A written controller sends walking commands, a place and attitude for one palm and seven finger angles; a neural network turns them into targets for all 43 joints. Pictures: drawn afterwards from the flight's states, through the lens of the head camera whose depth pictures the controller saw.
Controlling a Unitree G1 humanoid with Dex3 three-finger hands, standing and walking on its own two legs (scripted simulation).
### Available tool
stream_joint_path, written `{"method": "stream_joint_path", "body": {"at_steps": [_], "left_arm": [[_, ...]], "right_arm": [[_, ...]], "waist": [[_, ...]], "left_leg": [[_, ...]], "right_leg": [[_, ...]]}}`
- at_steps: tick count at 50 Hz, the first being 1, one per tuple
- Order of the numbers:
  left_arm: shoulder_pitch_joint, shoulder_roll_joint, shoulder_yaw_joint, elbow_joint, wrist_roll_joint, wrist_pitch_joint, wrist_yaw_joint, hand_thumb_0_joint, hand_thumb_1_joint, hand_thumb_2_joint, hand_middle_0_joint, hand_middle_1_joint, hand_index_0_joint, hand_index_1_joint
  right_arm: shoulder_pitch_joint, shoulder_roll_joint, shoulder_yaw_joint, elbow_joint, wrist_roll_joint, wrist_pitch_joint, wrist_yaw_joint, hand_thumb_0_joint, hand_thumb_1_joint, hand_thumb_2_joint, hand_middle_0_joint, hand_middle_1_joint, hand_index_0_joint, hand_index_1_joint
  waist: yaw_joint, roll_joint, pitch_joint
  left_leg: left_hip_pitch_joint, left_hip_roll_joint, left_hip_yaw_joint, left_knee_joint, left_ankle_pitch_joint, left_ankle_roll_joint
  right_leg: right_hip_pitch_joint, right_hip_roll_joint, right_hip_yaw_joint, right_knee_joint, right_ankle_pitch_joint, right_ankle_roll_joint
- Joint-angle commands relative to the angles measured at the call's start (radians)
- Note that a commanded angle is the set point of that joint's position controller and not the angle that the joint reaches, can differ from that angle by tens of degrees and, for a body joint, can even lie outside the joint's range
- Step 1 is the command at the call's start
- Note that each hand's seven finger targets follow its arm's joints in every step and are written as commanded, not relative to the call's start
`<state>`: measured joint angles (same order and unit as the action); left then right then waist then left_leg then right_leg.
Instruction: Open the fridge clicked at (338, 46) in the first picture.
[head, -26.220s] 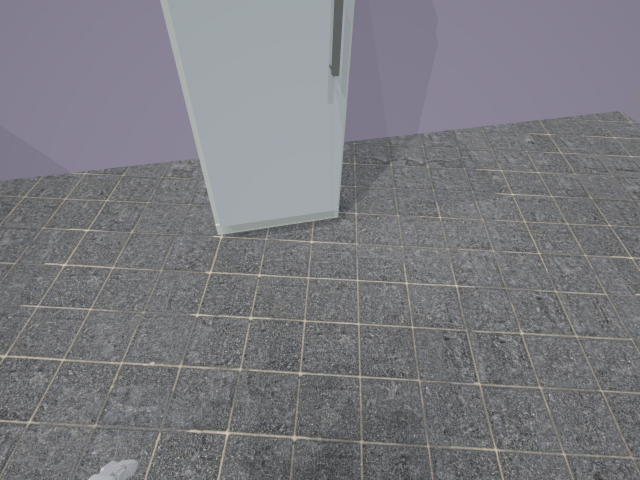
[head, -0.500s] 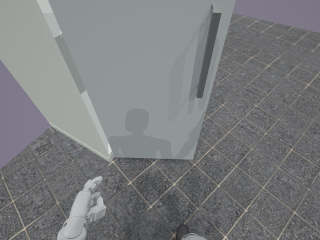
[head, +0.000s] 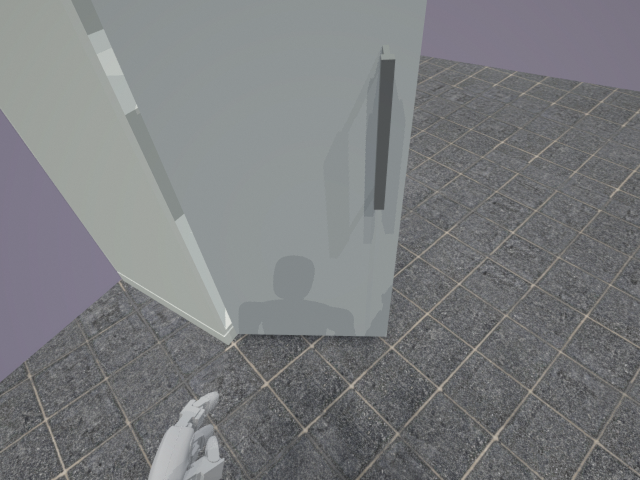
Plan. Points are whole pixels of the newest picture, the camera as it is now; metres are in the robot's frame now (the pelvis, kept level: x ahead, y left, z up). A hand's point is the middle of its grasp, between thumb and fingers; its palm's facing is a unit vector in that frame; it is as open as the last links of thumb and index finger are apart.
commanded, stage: stop stepping back and stand still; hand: right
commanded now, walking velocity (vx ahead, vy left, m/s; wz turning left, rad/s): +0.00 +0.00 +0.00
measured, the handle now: (381, 136) +0.67 -0.07 +0.09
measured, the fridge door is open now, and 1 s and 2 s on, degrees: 61 61 61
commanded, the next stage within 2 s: let the arm hang, fingers relaxed in 0.40 s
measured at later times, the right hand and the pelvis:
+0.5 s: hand out of the picture +0.18 -0.28 +0.18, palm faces +0.38 +0.78 -0.50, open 7.4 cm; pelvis -0.02 -0.02 -0.01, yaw +1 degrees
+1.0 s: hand out of the picture -0.14 -0.19 -0.18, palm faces +0.06 +0.98 -0.18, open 7.4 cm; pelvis -0.07 +0.00 -0.01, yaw -4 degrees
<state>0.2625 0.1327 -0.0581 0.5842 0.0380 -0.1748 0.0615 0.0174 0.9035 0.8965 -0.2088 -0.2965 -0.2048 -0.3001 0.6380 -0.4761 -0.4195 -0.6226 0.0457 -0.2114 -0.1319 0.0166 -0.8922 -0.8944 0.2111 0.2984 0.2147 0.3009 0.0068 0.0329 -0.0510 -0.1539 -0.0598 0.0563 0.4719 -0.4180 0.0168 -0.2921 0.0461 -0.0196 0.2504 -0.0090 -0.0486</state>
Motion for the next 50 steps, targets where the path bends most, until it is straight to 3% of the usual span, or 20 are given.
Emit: {"method": "stream_joint_path", "body": {"at_steps": [1, 4, 7, 11, 14, 17, 21, 24, 25, 28, 31, 32, 33, 37, 39, 41, 42, 44, 46, 50], "left_arm": [[-0.106, 0.199, 0.088, -0.122, -0.001, 0.004, 0.027, 0.000, 0.900, 0.900, -0.200, -0.300, -0.200, -0.300], [-0.117, 0.199, 0.085, -0.091, 0.001, 0.020, 0.017, 0.000, 0.900, 0.900, -0.200, -0.300, -0.200, -0.300], [-0.132, 0.220, 0.106, -0.085, -0.044, 0.020, 0.018, 0.000, 0.900, 0.900, -0.200, -0.300, -0.200, -0.300], [-0.148, 0.225, 0.082, -0.081, -0.042, -0.012, 0.034, 0.000, 0.900, 0.900, -0.200, -0.300, -0.200, -0.300], [-0.163, 0.237, 0.072, -0.090, -0.021, -0.043, 0.036, 0.000, 0.900, 0.900, -0.200, -0.300, -0.200, -0.300], [-0.124, 0.199, 0.078, -0.119, -0.001, -0.059, 0.026, 0.000, 0.900, 0.900, -0.200, -0.300, -0.200, -0.300], [-0.110, 0.184, 0.093, -0.154, -0.008, -0.036, 0.008, 0.000, 0.900, 0.900, -0.200, -0.300, -0.200, -0.300], [-0.094, 0.190, 0.102, -0.142, -0.010, 0.005, 0.000, 0.000, 0.900, 0.900, -0.200, -0.300, -0.200, -0.300], [-0.143, 0.377, 0.128, 0.090, -0.053, -0.005, -0.058, 0.000, 0.900, 0.900, -0.200, -0.300, -0.200, -0.300], [-0.059, 0.376, 0.156, 0.108, -0.052, 0.082, -0.057, 0.000, 0.900, 0.900, -0.200, -0.300, -0.200, -0.300], [-0.089, 0.433, 0.131, 0.105, -0.016, 0.107, -0.039, 0.000, 0.900, 0.900, -0.200, -0.300, -0.200, -0.300], [-0.074, 0.447, 0.130, 0.111, -0.010, 0.110, -0.034, 0.000, 0.900, 0.900, -0.200, -0.300, -0.200, -0.300], [-0.077, 0.464, 0.131, 0.119, -0.009, 0.117, -0.029, 0.000, 0.900, 0.900, -0.200, -0.300, -0.200, -0.300], [-0.195, 0.455, 0.133, 0.162, 0.005, 0.145, -0.035, 0.000, 0.900, 0.900, -0.200, -0.300, -0.200, -0.300], [-0.200, 0.437, 0.134, 0.191, 0.003, 0.158, -0.041, 0.000, 0.900, 0.900, -0.200, -0.300, -0.200, -0.300], [-0.154, 0.354, 0.134, 0.219, -0.023, 0.180, -0.041, 0.000, 0.900, 0.900, -0.200, -0.300, -0.200, -0.300], [-0.113, 0.359, 0.148, 0.249, -0.019, 0.188, -0.043, 0.000, 0.900, 0.900, -0.200, -0.300, -0.200, -0.300], [-0.028, 0.326, 0.144, 0.340, -0.017, 0.188, -0.037, 0.000, 0.900, 0.900, -0.200, -0.300, -0.200, -0.300], [-0.008, 0.321, 0.145, 0.369, -0.021, 0.177, -0.039, 0.000, 0.900, 0.900, -0.200, -0.300, -0.200, -0.300], [-0.010, 0.294, 0.132, 0.386, -0.025, 0.173, -0.019, 0.000, 0.900, 0.900, -0.200, -0.300, -0.200, -0.300]], "right_arm": [[-0.044, -0.140, -0.157, 0.016, 0.020, -0.014, -0.028, 0.000, -0.900, -0.900, 0.200, 0.300, 0.200, 0.300], [-0.136, -0.137, -0.138, 0.113, 0.039, -0.010, -0.020, 0.000, -0.900, -0.900, 0.200, 0.300, 0.200, 0.300], [-0.235, -0.049, -0.021, 0.139, 0.024, 0.020, 0.005, 0.000, -0.900, -0.900, 0.200, 0.300, 0.200, 0.300], [-0.411, -0.069, 0.022, 0.020, -0.012, -0.003, -0.004, 0.000, -0.900, -0.900, 0.200, 0.300, 0.200, 0.300], [-0.468, -0.153, -0.042, -0.131, -0.030, -0.043, -0.027, 0.000, -0.900, -0.900, 0.200, 0.300, 0.200, 0.300], [-0.359, -0.175, -0.104, -0.210, -0.030, -0.053, -0.044, 0.000, -0.900, -0.900, 0.200, 0.300, 0.200, 0.300], [-0.023, -0.139, -0.163, -0.113, -0.003, -0.037, -0.035, 0.000, -0.900, -0.900, 0.200, 0.300, 0.200, 0.300], [0.065, -0.096, -0.167, 0.028, 0.023, -0.032, -0.025, 0.000, -0.900, -0.900, 0.200, 0.300, 0.200, 0.300], [-0.151, 0.033, 0.272, 0.735, -0.092, 0.133, 0.106, 0.000, -0.900, -0.900, 0.200, 0.300, 0.200, 0.300], [-0.338, 0.030, 0.283, 0.739, -0.075, 0.217, 0.126, 0.000, -0.900, -0.900, 0.200, 0.300, 0.200, 0.300], [-0.348, -0.005, 0.295, 0.872, -0.074, 0.236, 0.128, 0.000, -0.900, -0.900, 0.200, 0.300, 0.200, 0.300], [-0.372, -0.024, 0.291, 0.921, -0.073, 0.243, 0.127, 0.000, -0.900, -0.900, 0.200, 0.300, 0.200, 0.300], [-0.369, -0.048, 0.283, 0.984, -0.072, 0.251, 0.128, 0.000, -0.900, -0.900, 0.200, 0.300, 0.200, 0.300], [-0.192, -0.065, 0.295, 1.267, -0.073, 0.265, 0.143, 0.000, -0.900, -0.900, 0.200, 0.300, 0.200, 0.300], [-0.145, -0.064, 0.309, 1.367, -0.073, 0.251, 0.143, 0.000, -0.900, -0.900, 0.200, 0.300, 0.200, 0.300], [-0.215, -0.107, 0.315, 1.404, -0.092, 0.238, 0.134, 0.000, -0.900, -0.900, 0.200, 0.300, 0.200, 0.300], [-0.401, -0.075, 0.334, 1.377, -0.089, 0.242, 0.122, 0.000, -0.900, -0.900, 0.200, 0.300, 0.200, 0.300], [-0.549, 0.006, 0.353, 1.395, -0.068, 0.213, 0.111, 0.000, -0.900, -0.900, 0.200, 0.300, 0.200, 0.300], [-0.483, 0.004, 0.355, 1.470, -0.064, 0.183, 0.121, 0.000, -0.900, -0.900, 0.200, 0.300, 0.200, 0.300], [-0.362, 0.028, 0.354, 1.594, -0.070, 0.184, 0.120, 0.000, -0.900, -0.900, 0.200, 0.300, 0.200, 0.300]], "waist": [[-0.009, -0.162, -0.039], [-0.008, 0.077, -0.013], [0.001, 0.231, 0.048], [0.001, -0.106, 0.084], [-0.026, -0.336, 0.038], [-0.052, -0.325, -0.012], [-0.042, -0.188, -0.104], [-0.015, -0.062, -0.091], [0.026, -0.013, -0.058], [0.056, 0.030, -0.049], [0.015, 0.116, 0.051], [0.023, 0.125, 0.064], [0.012, 0.117, 0.069], [-0.088, -0.178, 0.009], [-0.107, -0.118, 0.005], [-0.058, 0.202, 0.011], [0.003, 0.150, 0.120], [0.074, -0.019, 0.136], [0.062, -0.153, 0.110], [0.006, 0.004, 0.034]], "left_leg": [[0.085, 0.031, 0.001, -0.195, 0.076, 0.035], [-0.230, 0.256, -0.173, -0.319, 0.075, 0.103], [-0.345, 0.258, -0.184, -0.299, -0.053, 0.111], [-0.226, 0.161, -0.123, -0.143, 0.184, 0.033], [-0.138, 0.029, -0.071, 0.078, 0.040, -0.003], [-0.031, 0.009, -0.056, 0.213, -0.051, 0.020], [0.121, 0.013, 0.009, -0.084, 0.056, 0.028], [0.023, 0.153, -0.099, -0.205, 0.074, 0.075], [-0.040, 0.309, -0.133, -0.042, 0.545, 0.095], [-0.363, 0.206, -0.053, 0.052, -0.025, 0.090], [-0.211, 0.053, -0.096, 0.358, -0.114, 0.020], [-0.241, 0.045, -0.139, 0.472, -0.140, 0.020], [-0.240, 0.053, -0.173, 0.543, -0.099, 0.019], [0.025, 0.045, -0.094, 0.362, -0.100, 0.053], [0.146, 0.055, -0.114, 0.065, -0.070, 0.084], [-0.038, 0.330, -0.519, -0.341, -0.364, 0.201], [-0.245, 0.462, -0.582, -0.421, -0.339, 0.257], [-0.280, 0.323, -0.399, -0.338, -0.071, 0.200], [-0.108, 0.293, -0.311, -0.241, 0.222, 0.214], [0.135, 0.304, -0.271, -0.160, 0.556, 0.216]], "right_leg": [[-0.006, -0.114, 0.107, -0.047, -0.359, 0.121], [0.147, -0.075, 0.075, 0.301, -0.193, 0.065], [0.148, -0.072, 0.084, 0.433, -0.213, 0.045], [0.134, -0.110, 0.089, 0.219, -0.070, 0.016], [0.070, -0.239, 0.384, -0.083, -0.342, 0.023], [-0.005, -0.245, 0.380, -0.246, -0.594, 0.118], [0.017, -0.151, 0.159, -0.100, -0.377, 0.124], [0.023, -0.088, 0.069, 0.154, -0.271, 0.097], [-0.048, -0.146, 0.119, 0.413, 0.060, 0.038], [0.117, -0.185, 0.235, 0.397, -0.069, 0.008], [-0.110, -0.309, 0.539, 0.072, -0.109, -0.116], [-0.102, -0.322, 0.630, -0.040, -0.320, -0.075], [-0.135, -0.325, 0.658, -0.121, -0.547, 0.080], [-0.245, -0.213, 0.382, -0.205, -0.588, 0.022], [-0.241, -0.162, 0.297, -0.111, -0.537, 0.022], [-0.214, 0.057, 0.086, 0.370, -0.419, 0.085], [-0.192, 0.052, 0.087, 0.631, -0.373, 0.068], [-0.112, 0.005, 0.114, 0.737, -0.302, 0.033], [-0.149, -0.015, 0.094, 0.722, -0.337, 0.030], [-0.152, -0.046, 0.068, 0.553, -0.423, 0.043]]}}
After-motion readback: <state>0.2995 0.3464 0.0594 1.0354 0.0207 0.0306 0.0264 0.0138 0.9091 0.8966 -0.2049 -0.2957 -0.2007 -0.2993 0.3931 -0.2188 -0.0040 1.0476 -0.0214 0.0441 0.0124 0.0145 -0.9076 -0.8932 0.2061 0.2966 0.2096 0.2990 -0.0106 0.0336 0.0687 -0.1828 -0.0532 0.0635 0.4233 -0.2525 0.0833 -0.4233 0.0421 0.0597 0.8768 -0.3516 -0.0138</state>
